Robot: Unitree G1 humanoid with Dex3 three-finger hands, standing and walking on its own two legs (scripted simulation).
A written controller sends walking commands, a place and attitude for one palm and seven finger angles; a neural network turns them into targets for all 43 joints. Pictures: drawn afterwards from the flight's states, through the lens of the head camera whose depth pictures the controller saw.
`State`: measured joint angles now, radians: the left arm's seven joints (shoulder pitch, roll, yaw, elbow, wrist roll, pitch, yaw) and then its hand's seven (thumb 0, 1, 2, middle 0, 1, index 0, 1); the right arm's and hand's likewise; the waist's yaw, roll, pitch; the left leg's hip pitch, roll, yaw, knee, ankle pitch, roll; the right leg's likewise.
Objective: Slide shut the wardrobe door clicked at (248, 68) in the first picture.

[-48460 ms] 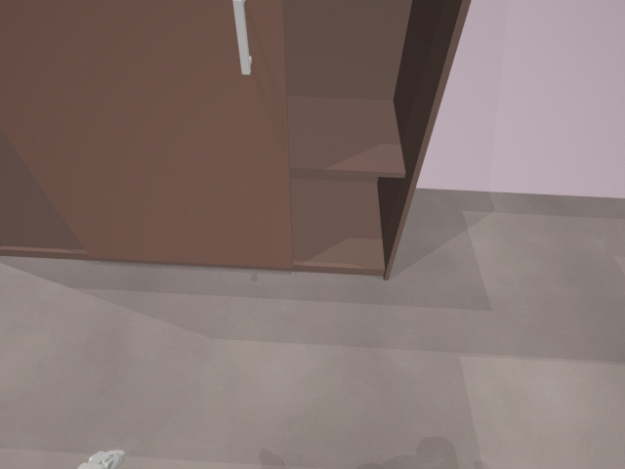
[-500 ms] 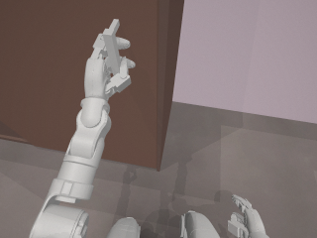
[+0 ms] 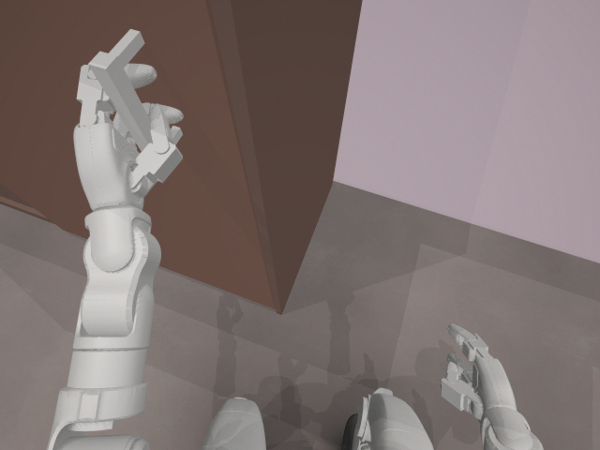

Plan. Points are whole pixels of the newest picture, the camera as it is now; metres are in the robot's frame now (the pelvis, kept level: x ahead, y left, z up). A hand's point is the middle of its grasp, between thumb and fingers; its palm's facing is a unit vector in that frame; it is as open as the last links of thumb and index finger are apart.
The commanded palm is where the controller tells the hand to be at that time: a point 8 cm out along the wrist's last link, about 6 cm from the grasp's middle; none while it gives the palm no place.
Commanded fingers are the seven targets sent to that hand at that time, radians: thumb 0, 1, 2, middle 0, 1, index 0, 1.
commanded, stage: step sideways, sliding the door along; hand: left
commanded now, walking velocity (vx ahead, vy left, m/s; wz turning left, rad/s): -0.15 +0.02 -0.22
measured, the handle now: (146, 108) +0.40 +0.25 +0.16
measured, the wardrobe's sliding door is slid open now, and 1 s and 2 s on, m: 0.00 0.00 0.00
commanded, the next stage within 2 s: none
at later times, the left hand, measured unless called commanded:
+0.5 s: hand (176, 140) +0.37 +0.21 +0.15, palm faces +0.58 -0.81 +0.02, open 6.2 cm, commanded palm +0.31 +0.14 +0.15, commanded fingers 0.00 0.90 0.90 -0.45 -1.40 -0.45 -1.40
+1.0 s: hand (168, 141) +0.36 +0.22 +0.16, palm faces +0.48 -0.86 +0.15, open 6.2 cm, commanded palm +0.31 +0.16 +0.15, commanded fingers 0.00 0.90 0.90 -0.45 -1.40 -0.45 -1.40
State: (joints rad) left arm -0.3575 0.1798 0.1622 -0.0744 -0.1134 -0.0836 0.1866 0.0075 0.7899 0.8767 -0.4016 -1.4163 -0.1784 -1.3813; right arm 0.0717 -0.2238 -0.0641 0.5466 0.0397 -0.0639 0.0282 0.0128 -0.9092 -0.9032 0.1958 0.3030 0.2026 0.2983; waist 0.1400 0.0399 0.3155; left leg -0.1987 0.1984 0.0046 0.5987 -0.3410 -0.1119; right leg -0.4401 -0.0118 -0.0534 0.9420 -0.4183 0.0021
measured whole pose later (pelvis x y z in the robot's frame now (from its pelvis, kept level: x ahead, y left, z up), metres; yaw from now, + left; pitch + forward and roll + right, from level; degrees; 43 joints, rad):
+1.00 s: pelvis +0.17 +0.05 -0.01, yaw +3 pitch +0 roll -5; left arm 0.54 -0.12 -0.16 -0.74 0.06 -0.10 0.23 0.05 0.77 0.82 -0.23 -1.40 -0.25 -1.26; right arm 0.20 -0.21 0.02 0.38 0.03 -0.19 0.06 0.02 -0.91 -0.90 0.20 0.30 0.20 0.30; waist 0.15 0.05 0.10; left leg -0.06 0.07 0.14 0.65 -0.57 0.04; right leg -0.37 -0.02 -0.14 0.66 -0.22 -0.02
